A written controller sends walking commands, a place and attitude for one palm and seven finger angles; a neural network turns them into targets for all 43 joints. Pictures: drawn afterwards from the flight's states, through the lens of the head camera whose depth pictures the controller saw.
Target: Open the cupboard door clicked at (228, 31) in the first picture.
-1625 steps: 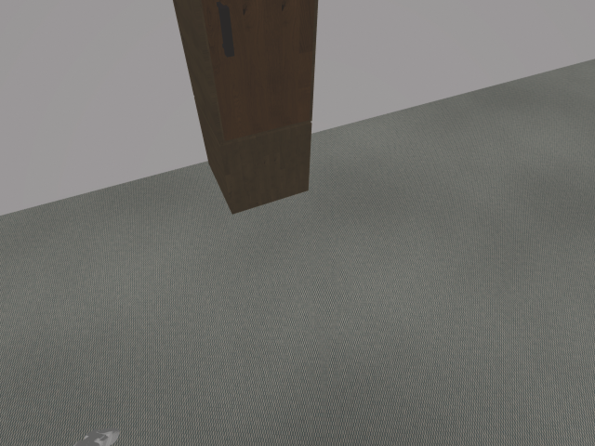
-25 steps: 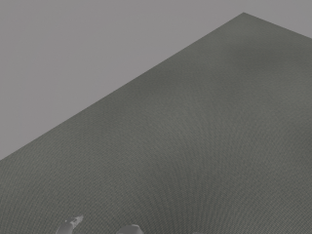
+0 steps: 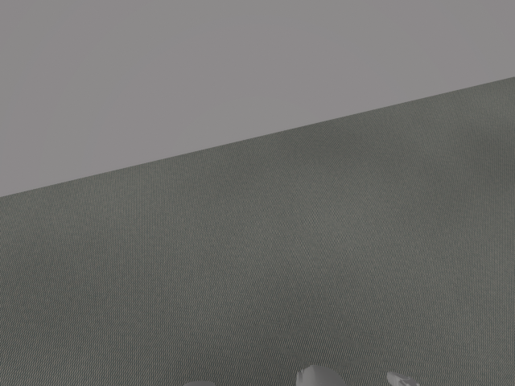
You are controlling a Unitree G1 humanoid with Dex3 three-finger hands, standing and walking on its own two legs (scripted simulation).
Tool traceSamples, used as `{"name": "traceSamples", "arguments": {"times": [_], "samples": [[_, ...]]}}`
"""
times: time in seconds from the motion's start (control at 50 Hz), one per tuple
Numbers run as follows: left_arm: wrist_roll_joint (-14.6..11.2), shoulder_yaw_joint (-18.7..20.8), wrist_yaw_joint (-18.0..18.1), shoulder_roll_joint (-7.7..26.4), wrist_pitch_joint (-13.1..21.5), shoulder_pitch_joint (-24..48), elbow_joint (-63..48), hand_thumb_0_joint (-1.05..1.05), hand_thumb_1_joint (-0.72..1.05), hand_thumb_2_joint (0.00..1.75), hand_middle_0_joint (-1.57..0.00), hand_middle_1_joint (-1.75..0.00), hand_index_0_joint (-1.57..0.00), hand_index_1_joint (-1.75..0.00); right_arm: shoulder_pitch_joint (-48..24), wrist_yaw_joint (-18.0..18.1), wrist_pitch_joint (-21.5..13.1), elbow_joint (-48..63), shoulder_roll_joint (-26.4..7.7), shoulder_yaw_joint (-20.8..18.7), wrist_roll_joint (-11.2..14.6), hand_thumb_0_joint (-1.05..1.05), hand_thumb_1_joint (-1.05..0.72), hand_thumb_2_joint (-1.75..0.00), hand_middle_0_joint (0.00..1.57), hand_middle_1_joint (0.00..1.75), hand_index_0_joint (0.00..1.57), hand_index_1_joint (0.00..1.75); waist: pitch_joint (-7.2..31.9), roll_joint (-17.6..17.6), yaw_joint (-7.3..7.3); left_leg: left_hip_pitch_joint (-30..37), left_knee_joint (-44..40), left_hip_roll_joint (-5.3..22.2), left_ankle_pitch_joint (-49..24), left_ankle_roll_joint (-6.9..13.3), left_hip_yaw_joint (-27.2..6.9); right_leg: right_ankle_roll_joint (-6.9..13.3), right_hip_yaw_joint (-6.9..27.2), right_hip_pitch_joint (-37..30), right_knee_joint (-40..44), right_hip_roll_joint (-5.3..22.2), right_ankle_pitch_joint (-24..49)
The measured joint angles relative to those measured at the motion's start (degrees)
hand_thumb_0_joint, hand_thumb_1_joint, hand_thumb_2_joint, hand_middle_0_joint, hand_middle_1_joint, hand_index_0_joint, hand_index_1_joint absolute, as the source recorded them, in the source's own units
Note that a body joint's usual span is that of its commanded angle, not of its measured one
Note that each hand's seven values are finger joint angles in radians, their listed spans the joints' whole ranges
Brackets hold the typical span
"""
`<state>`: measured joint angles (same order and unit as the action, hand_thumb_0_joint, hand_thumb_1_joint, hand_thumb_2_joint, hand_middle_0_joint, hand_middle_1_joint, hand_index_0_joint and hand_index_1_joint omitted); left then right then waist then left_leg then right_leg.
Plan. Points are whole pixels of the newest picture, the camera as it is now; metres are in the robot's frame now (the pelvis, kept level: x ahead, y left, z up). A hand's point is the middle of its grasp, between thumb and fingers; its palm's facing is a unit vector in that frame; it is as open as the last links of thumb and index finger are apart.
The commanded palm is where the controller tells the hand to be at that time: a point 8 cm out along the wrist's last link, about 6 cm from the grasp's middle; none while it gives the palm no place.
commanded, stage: turn to face it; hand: left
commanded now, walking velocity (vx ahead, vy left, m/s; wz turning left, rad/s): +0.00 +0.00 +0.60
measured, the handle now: out of the picture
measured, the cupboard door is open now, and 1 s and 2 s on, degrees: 48 48 48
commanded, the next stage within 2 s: none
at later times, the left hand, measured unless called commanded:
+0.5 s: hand out of the picture +0.05 +0.14 -0.14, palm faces +0.31 -0.92 -0.25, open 7.3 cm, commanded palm none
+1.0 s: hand out of the picture -0.01 +0.20 -0.15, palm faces +0.57 -0.78 -0.25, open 7.4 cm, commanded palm none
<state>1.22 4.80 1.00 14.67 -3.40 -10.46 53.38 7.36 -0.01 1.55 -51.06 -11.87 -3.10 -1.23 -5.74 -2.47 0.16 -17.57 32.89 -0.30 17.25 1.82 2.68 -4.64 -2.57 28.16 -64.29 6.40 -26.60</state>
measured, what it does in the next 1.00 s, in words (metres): steps on the spot, turning left: right foot, then left foot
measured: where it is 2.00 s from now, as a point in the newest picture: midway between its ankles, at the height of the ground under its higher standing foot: outside the picture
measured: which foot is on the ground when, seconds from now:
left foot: down 0.00-0.26, up 0.28-0.66, down 0.68-1.00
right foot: up 0.00-0.24, down 0.26-0.68, up 0.70-1.00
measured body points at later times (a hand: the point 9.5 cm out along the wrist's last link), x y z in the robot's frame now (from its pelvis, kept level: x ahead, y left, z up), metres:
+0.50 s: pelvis +0.02 -0.06 +0.01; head +0.08 -0.07 +0.45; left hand +0.03 +0.19 -0.12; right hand +0.16 -0.29 -0.15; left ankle -0.04 +0.07 -0.65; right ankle +0.02 -0.16 -0.73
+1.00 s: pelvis +0.03 -0.03 +0.01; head +0.07 +0.01 +0.45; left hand -0.04 +0.24 -0.13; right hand +0.23 -0.20 -0.13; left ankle -0.03 +0.05 -0.73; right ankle +0.11 -0.18 -0.67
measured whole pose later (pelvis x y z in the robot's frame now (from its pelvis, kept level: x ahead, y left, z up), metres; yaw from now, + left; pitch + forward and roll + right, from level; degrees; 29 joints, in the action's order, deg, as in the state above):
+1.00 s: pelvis +0.03 -0.03 +0.01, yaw +34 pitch +2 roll -1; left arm 1.0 4.3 0.7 13.9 -2.7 -7.6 50.9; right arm 9.5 -0.1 1.9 -52.6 -11.9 -3.0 -1.3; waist -5.4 -0.5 -0.4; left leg -15.6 27.4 -1.7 13.7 2.2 -2.1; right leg -5.2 0.0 27.2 -55.3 4.6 -23.5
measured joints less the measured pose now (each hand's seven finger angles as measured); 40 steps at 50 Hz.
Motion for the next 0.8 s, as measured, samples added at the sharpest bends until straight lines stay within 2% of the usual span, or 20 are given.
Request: {"name": "traceSamples", "arguments": {"times": [0.06, 0.14, 0.2, 0.24, 0.26, 0.28, 0.32, 0.38, 0.42, 0.5, 0.62, 0.66, 0.68, 0.7, 0.74, 0.8], "samples": [[-0.1, -0.1, -0.2, 0.0, 0.5, 1.1, -1.0, 0.00, 0.91, 0.89, -0.19, -0.30, -0.20, -0.30, 1.0, 0.1, -0.1, -0.6, 0.0, 0.2, 0.0, 0.00, -0.90, -0.90, 0.20, 0.30, 0.20, 0.30, 0.2, 0.9, 0.04, 1.3, -3.3, -0.2, -1.9, 0.1, -1.7, -0.3, 1.6, 0.7, 2.6, -0.8, 2.3], [-0.2, -0.4, -0.2, -0.5, 0.7, 2.7, -2.2, 0.00, 0.91, 0.89, -0.19, -0.30, -0.20, -0.30, 2.5, 0.0, 0.4, -1.3, -0.1, -0.1, -0.2, 0.00, -0.90, -0.90, 0.20, 0.30, 0.20, 0.30, 0.3, 2.2, -0.64, 1.7, -4.6, -0.3, -2.8, -0.7, -4.3, -0.4, 2.2, -1.1, 10.1, -1.9, 2.5], [-0.5, -0.8, -0.3, -1.2, 1.1, 3.8, -3.1, 0.00, 0.91, 0.89, -0.19, -0.30, -0.20, -0.30, 3.3, -0.1, 1.0, -1.7, -0.4, -0.6, -0.3, 0.00, -0.90, -0.90, 0.20, 0.30, 0.20, 0.30, 0.4, 3.2, -1.47, 0.9, -3.5, -0.6, -2.5, -1.7, -6.4, 0.1, 1.8, -4.5, 18.2, -3.4, 2.9], [-0.6, -1.1, -0.3, -1.7, 1.8, 4.0, -3.9, 0.00, 0.91, 0.89, -0.19, -0.30, -0.20, -0.30, 3.9, -0.2, 1.5, -1.9, -0.7, -1.0, -0.1, 0.00, -0.90, -0.90, 0.20, 0.30, 0.20, 0.30, 0.6, 3.8, -1.79, -0.3, -1.5, -1.1, -1.6, -2.6, -7.9, 0.5, 1.1, -8.4, 26.5, -4.4, 6.8], [-0.4, -1.3, -0.3, -1.8, 2.4, 3.7, -4.4, 0.00, 0.91, 0.89, -0.19, -0.30, -0.20, -0.30, 4.4, -0.2, 1.7, -1.9, -0.8, -1.2, 0.1, 0.00, -0.90, -0.90, 0.20, 0.30, 0.20, 0.30, 1.1, 3.7, -1.73, -1.3, 0.3, -1.7, -0.8, -3.0, -8.4, 1.9, 0.7, -10.6, 31.1, -4.2, 8.1], [-0.1, -1.4, -0.1, -2.5, 3.0, 3.8, -4.4, 0.00, 0.91, 0.89, -0.20, -0.30, -0.20, -0.30, 4.1, -0.3, 1.9, -2.2, -1.3, -1.6, 0.3, 0.00, -0.90, -0.90, 0.20, 0.30, 0.20, 0.30, 0.8, 4.5, -1.58, -2.9, 4.5, -1.7, 3.7, -3.3, -8.7, 3.6, 0.0, -10.6, 30.9, -4.4, 7.7], [0.0, -2.2, 0.2, -3.8, 3.4, 3.5, -4.3, 0.00, 0.91, 0.89, -0.20, -0.30, -0.20, -0.30, 3.4, -0.3, 2.6, -2.7, -2.2, -2.2, 0.3, 0.00, -0.90, -0.90, 0.20, 0.30, 0.20, 0.30, -0.1, 5.5, -2.00, -7.1, 17.4, -2.3, 10.6, -3.6, -7.6, 5.3, -1.7, -11.2, 29.8, -3.8, 7.4], [-0.2, -2.8, 0.5, -5.1, 3.2, 2.2, -4.0, 0.00, 0.91, 0.89, -0.20, -0.30, -0.20, -0.30, 2.5, -0.7, 3.3, -3.2, -2.9, -2.5, 0.3, 0.00, -0.90, -0.90, 0.20, 0.30, 0.20, 0.30, -0.6, 5.3, -2.52, -11.4, 31.8, -1.2, 8.7, -4.7, -4.4, 5.7, -4.0, -13.7, 32.1, -2.6, 8.2], [-0.1, -3.0, 0.6, -5.5, 3.2, 1.2, -3.6, 0.00, 0.91, 0.89, -0.20, -0.30, -0.20, -0.30, 2.2, -1.1, 3.5, -3.3, -2.8, -2.4, 0.4, 0.00, -0.90, -0.90, 0.20, 0.30, 0.19, 0.30, -0.5, 4.6, -2.81, -12.2, 34.2, 0.0, 6.7, -5.3, -2.9, 5.7, -5.6, -15.1, 33.8, -1.8, 8.7], [-0.1, -2.8, 0.7, -5.8, 3.4, -0.3, -3.0, 0.00, 0.92, 0.89, -0.20, -0.30, -0.20, -0.30, 1.3, -1.4, 3.7, -3.4, -2.3, -2.0, 0.4, 0.00, -0.90, -0.90, 0.19, 0.30, 0.19, 0.30, -0.5, 3.2, -2.26, -10.4, 28.3, 1.7, 6.6, -5.9, -1.0, 5.6, -9.0, -17.0, 35.4, -0.4, 8.7], [0.4, -1.9, 0.4, -3.6, 3.5, -2.3, -2.1, 0.00, 0.92, 0.89, -0.20, -0.30, -0.21, -0.30, -1.7, -1.6, 3.2, -2.7, -1.6, -1.2, 0.6, 0.00, -0.91, -0.90, 0.19, 0.30, 0.19, 0.30, -1.3, 1.2, -0.03, -4.5, 12.6, 2.0, 7.9, -4.7, 2.1, 4.4, -13.5, -17.0, 32.4, 1.9, 6.3], [0.3, -1.4, 0.2, -2.5, 3.3, -3.3, -1.5, 0.00, 0.92, 0.89, -0.20, -0.30, -0.20, -0.30, -2.5, -1.7, 2.6, -1.7, -1.4, -0.9, 0.6, 0.00, -0.91, -0.90, 0.19, 0.30, 0.19, 0.30, -1.3, 0.4, 0.38, -1.5, 5.8, 1.4, 4.7, -3.9, 3.3, 3.6, -14.7, -16.2, 29.4, 3.1, 4.5], [0.1, -1.1, 0.0, -2.0, 3.0, -4.1, -1.4, 0.00, 0.91, 0.89, -0.20, -0.30, -0.20, -0.30, -2.7, -1.8, 2.1, -0.9, -1.5, -0.8, 0.4, 0.00, -0.91, -0.90, 0.19, 0.30, 0.19, 0.30, -0.8, 0.4, 0.44, 0.0, 2.0, 1.3, 0.3, -2.7, 3.4, 3.1, -15.1, -14.9, 26.6, 3.6, 3.3], [-0.1, -0.8, -0.2, -1.3, 2.5, -4.1, -0.9, 0.00, 0.91, 0.89, -0.20, -0.30, -0.20, -0.30, -3.0, -1.7, 1.4, -0.4, -1.3, -0.8, 0.3, 0.00, -0.90, -0.90, 0.19, 0.30, 0.19, 0.30, -0.8, -0.3, 0.36, -0.7, 2.7, 0.7, -0.5, -1.3, 3.2, 2.1, -13.5, -12.8, 21.6, 4.2, -0.1], [0.0, -0.5, 0.1, -0.2, 0.8, -3.4, 0.0, 0.00, 0.91, 0.89, -0.20, -0.30, -0.20, -0.30, -3.3, -1.3, 0.4, 0.4, -1.0, -0.5, 0.2, 0.00, -0.90, -0.90, 0.19, 0.30, 0.19, 0.30, -1.1, -0.9, 0.68, -1.6, 4.7, 0.0, 1.5, 0.6, 2.6, 1.1, -7.5, -7.8, 10.5, 2.6, -5.6], [-0.1, -0.1, 0.2, 0.4, -0.1, -1.8, 0.6, 0.00, 0.91, 0.89, -0.20, -0.30, -0.20, -0.30, -2.4, -0.3, 0.0, 0.7, -0.8, -0.1, 0.1, 0.00, -0.90, -0.90, 0.20, 0.30, 0.20, 0.30, -0.8, -0.3, 0.68, -0.6, 2.0, -0.4, 1.1, 1.1, 0.9, 0.3, -2.0, -2.2, 0.7, 0.3, -3.0]]}}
